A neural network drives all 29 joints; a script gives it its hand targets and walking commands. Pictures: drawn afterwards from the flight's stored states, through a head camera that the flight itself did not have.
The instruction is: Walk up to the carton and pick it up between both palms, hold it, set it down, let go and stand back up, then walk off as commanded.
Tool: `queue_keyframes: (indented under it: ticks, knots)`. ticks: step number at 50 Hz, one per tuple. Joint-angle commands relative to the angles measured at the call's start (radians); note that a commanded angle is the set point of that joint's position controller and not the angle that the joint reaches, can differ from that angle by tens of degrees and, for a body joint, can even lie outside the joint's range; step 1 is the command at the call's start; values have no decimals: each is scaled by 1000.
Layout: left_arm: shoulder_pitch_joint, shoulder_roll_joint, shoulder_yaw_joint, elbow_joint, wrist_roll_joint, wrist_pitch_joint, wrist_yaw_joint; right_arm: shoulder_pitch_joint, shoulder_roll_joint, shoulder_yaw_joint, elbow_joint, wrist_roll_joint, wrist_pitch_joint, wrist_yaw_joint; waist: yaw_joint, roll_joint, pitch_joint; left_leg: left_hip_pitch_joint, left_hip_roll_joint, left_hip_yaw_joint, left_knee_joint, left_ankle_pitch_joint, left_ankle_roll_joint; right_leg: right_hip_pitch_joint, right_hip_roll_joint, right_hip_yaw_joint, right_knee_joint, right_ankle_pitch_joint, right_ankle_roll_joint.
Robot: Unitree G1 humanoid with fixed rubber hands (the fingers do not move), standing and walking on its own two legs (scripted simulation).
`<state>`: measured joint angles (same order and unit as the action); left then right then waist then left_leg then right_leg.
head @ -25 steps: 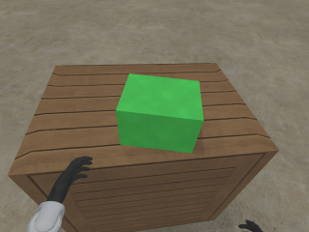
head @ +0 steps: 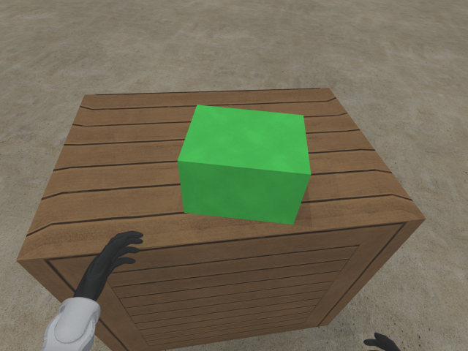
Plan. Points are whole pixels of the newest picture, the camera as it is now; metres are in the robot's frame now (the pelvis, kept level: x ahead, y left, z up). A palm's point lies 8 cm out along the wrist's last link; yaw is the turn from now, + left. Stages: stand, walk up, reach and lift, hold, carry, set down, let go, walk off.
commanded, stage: walk off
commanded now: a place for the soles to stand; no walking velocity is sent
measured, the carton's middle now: (244, 163) +0.49 +0.02 +0.06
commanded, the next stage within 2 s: none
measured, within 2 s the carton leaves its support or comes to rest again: neither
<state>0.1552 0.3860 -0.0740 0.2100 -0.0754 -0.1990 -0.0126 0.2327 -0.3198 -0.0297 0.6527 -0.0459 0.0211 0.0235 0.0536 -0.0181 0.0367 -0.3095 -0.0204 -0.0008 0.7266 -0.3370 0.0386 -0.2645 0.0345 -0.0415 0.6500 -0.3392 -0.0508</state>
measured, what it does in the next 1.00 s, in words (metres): walks backwards: left foot, then right foot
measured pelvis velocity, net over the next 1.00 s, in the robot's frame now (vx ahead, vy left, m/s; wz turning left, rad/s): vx -0.21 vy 0.03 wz -0.04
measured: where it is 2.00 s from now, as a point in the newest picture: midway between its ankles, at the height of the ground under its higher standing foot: outside the picture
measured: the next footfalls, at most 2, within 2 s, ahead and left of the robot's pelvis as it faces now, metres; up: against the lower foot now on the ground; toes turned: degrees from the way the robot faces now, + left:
left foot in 0.18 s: -0.01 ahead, +0.11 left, +0.00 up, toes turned -2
right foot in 0.56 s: -0.10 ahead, -0.09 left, +0.00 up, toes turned -3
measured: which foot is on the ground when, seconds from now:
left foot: up 0.00-0.16, down 0.18-0.58, up 0.60-1.00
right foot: down 0.00-0.20, up 0.22-0.54, down 0.56-1.00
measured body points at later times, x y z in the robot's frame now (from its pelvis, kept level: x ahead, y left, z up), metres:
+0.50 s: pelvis -0.11 +0.02 -0.01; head -0.02 +0.03 +0.43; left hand +0.06 +0.33 -0.11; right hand +0.00 -0.28 -0.11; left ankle -0.05 +0.11 -0.72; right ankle -0.14 -0.09 -0.69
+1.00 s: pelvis -0.21 +0.03 -0.02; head -0.13 +0.06 +0.42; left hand -0.10 +0.34 -0.14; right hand -0.10 -0.28 -0.11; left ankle -0.20 +0.15 -0.67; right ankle -0.14 -0.09 -0.72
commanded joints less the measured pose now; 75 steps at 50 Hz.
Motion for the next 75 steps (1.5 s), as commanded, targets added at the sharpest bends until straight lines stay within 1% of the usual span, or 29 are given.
queue_keyframes:
  ticks: [1, 4, 7, 9, 10, 11, 13, 15, 18, 25, 26, 27, 28, 29, 31, 36, 44, 47, 49, 52, 53, 54, 55, 57, 60, 64, 70, 72, 75]
  knots:
    - [99, 283, 198, 195, 118, 163, 48, -64, -267, -95, -136, 37, -5, -18, 12, -119, 54, -173, -27, -45, 357, -157, 47, -120, -352, 357, -227, 621, -183]
    - [59, 269, 189, 182, 112, 174, 48, -36, -263, -99, -126, 32, -6, -19, -2, -126, 77, -126, -11, -29, 265, -99, 45, -156, -309, 287, -191, 526, -159]
    - [21, 231, 178, 205, 95, 181, 36, 48, -254, -102, -106, 22, -21, -25, -57, -55, 47, -20, 36, -5, -151, 168, 52, -149, -170, 136, -15, 375, -32]
    - [55, 188, 185, 188, 87, 186, 39, 59, -326, -116, -110, 14, -32, -29, -42, 78, -8, 3, 233, -309, -241, 550, 94, -174, -10, 48, 208, 172, 36]
    - [73, 180, 182, 192, 97, 189, 41, 49, -358, -116, -123, 7, -36, -30, -35, 153, -14, 15, 342, -463, -271, 730, 145, -264, 45, 61, 355, -222, 43]
    - [46, 198, 180, 206, 101, 186, 44, 34, -364, -112, -127, 12, -44, -34, -35, 131, -8, 40, 356, -460, -245, 844, 183, -309, 42, 86, 428, -280, 29]
    - [18, 237, 209, 231, 93, 188, 43, -29, -378, -113, -158, 22, -46, -40, -26, 92, 93, -90, 355, -493, -277, 678, 249, -313, 47, 119, 525, -269, 32]
    - [49, 226, 218, 236, 89, 212, 38, -72, -367, -111, -169, 14, -33, -40, -12, 109, 131, -127, 329, -410, -273, 549, 275, -315, 53, 119, 560, -225, 40]
    - [6, 236, 229, 265, 88, 234, 32, -52, -359, -114, -175, 22, -22, -45, -40, 122, 93, -68, 296, -419, -277, 418, 268, -297, 47, 106, 550, -202, 48]
    - [106, 203, 215, 388, 95, 221, 30, -71, -299, -111, -141, 34, 1, -59, -14, 171, -123, 55, 230, -319, -121, 445, 150, -42, -30, 124, 24, -100, 3]
    - [167, 212, 222, 409, 104, 217, 36, -89, -295, -110, -132, 39, 7, -59, 24, 139, -161, -44, 212, -305, -38, 383, 117, 92, -56, 185, -85, -55, -18]
    - [145, 236, 222, 407, 114, 207, 44, -47, -248, -104, -106, 47, 8, -56, 24, -48, -126, -127, 79, -254, 106, 234, 61, 135, -147, 337, -213, 103, -21]
    - [100, 307, 228, 410, 125, 205, 45, -57, -228, -107, -104, 69, 11, -63, 9, -256, -106, -280, -109, -134, 283, -174, 6, 179, -332, 542, -188, 486, -78]
    - [42, 294, 221, 402, 118, 208, 45, -64, -241, -110, -75, 62, 18, -69, -12, -151, -97, -298, -107, -166, 410, -306, 3, 154, -362, 533, -159, 681, -137]
    - [40, 269, 220, 423, 124, 210, 48, -50, -278, -108, -62, 54, 32, -67, -20, -83, -57, -274, -106, -193, 475, -225, 9, 48, -310, 459, -200, 444, -83]
    - [45, 234, 219, 417, 120, 206, 52, -9, -292, -107, -57, 44, 36, -62, -18, -47, -62, -328, -93, -193, 542, -160, -24, 190, -298, 402, -163, 433, -77]
    - [41, 259, 229, 409, 120, 205, 49, 33, -304, -110, -40, 40, 34, -56, -17, -56, -42, -242, -57, -157, 565, -188, -35, 69, -345, 414, -193, 270, -195]
    - [22, 271, 229, 403, 128, 213, 43, 66, -298, -106, -41, 34, 25, -49, -21, -133, -51, -223, -16, -113, 457, -205, -26, 39, -358, 388, -183, 206, -227]
    - [2, 283, 228, 391, 124, 216, 44, 90, -308, -110, -38, 33, 16, -45, -37, -118, -56, -141, 19, -109, 368, -200, -3, -37, -386, 391, -153, 193, -226]
    - [-106, 247, 204, 387, 107, 236, 41, 190, -319, -124, 11, 31, -1, -40, -134, -14, -38, 150, 26, -204, -67, -65, 29, -338, -214, 193, 93, -7, -71]
    - [-73, 195, 198, 400, 105, 251, 42, 161, -330, -128, 2, 22, -1, -39, -131, 101, -2, 119, 60, -352, -195, -193, 11, -396, -85, 135, 244, -143, -33]
    - [-9, 153, 194, 415, 92, 258, 43, 79, -383, -129, -27, 14, -6, -46, -87, 284, 31, -44, 209, -661, -369, -180, 39, -403, 68, 148, 490, -257, 13]
    - [48, 179, 204, 427, 89, 263, 48, 4, -392, -116, -45, 17, -8, -43, -43, 203, 23, -110, 240, -749, -435, -165, 29, -382, 101, 255, 569, -231, 8]
    - [41, 238, 217, 478, 83, 260, 47, -98, -431, -127, -72, 24, -13, -63, -47, 225, 88, -260, 264, -797, -522, -414, 45, -317, 75, 308, 612, -168, 33]
    - [126, 259, 224, 521, 87, 257, 33, -98, -329, -113, -64, 25, -26, -61, -30, 182, 72, -60, 175, -603, -368, -222, 34, -395, 59, 241, 598, -104, 46]
    - [150, 236, 215, 491, 103, 257, 31, -24, -284, -118, -60, 24, -38, -57, -50, 144, -60, 191, 165, -557, -324, -4, 13, -427, 58, 217, 553, -95, 38]
    - [178, 247, 217, 529, 112, 263, 30, 13, -293, -118, -54, 30, -32, -60, -75, 217, -133, 296, 114, -466, -407, 124, -153, -304, 78, 159, 409, -91, 42]
    - [198, 234, 220, 539, 111, 266, 27, -1, -296, -118, -50, 25, -29, -62, -59, 211, -115, 246, 121, -464, -426, 119, -139, -262, 68, 156, 375, -97, 46]
    - [220, 227, 219, 529, 115, 267, 25, -26, -305, -118, -49, 16, -24, -55, -42, 187, -131, 201, 154, -495, -457, 7, -43, -215, 59, 147, 363, -111, 40]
